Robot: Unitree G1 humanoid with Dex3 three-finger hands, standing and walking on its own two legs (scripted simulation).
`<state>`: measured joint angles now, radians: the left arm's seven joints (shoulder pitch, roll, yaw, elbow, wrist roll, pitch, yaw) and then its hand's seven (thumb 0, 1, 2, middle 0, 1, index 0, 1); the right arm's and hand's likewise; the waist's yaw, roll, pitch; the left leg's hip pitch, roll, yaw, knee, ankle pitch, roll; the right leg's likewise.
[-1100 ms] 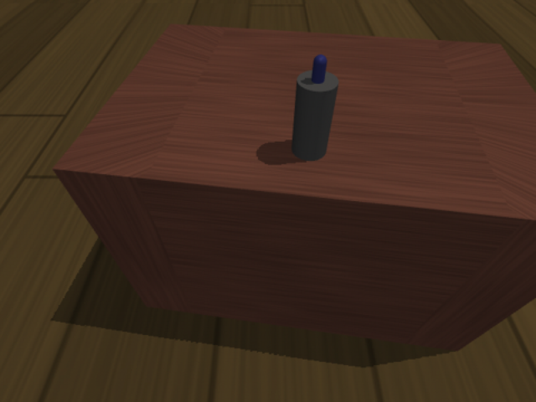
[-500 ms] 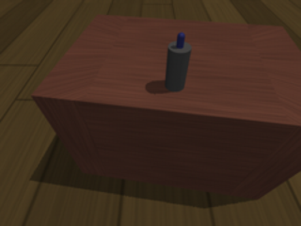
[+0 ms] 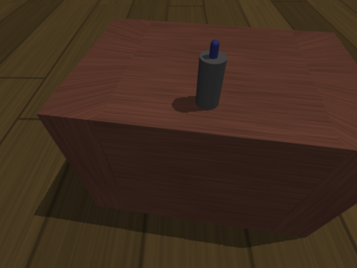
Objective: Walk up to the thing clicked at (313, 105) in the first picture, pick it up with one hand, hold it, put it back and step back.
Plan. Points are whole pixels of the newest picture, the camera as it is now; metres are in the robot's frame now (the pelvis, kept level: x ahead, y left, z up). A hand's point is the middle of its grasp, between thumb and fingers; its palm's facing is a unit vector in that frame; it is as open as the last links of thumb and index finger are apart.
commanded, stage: stand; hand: left
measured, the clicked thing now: (210, 74) +0.65 -0.10 +0.08
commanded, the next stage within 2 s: walk up in 0.02 s
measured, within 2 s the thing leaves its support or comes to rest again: neither
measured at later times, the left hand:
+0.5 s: hand out of the picture +0.13 +0.13 -0.17, palm faces -0.17 -0.93 -0.33, open 7.4 cm
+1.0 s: hand (183, 231) +0.26 -0.01 -0.17, palm faces -0.25 -0.88 -0.40, open 7.4 cm
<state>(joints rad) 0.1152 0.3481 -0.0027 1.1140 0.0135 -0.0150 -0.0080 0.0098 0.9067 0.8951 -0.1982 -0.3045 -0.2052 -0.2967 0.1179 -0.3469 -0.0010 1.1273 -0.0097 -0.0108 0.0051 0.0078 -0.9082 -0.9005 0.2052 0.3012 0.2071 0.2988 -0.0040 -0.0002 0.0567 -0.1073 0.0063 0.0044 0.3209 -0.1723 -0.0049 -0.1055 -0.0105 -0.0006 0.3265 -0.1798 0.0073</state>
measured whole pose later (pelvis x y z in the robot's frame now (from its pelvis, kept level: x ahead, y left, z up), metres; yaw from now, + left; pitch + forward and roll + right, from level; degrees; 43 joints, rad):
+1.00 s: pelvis +0.10 -0.25 -0.04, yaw -13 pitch -3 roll +0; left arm 0.20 0.41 0.06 0.86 0.02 -0.02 -0.03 0.01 0.91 0.90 -0.20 -0.30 -0.20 -0.30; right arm 0.28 -0.44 -0.05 0.86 -0.01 -0.01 -0.02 0.01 -0.91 -0.90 0.21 0.30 0.21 0.30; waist -0.02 0.01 0.14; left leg -0.36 0.11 -0.02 0.95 -0.55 0.02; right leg -0.39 -0.01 0.02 0.75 -0.31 0.01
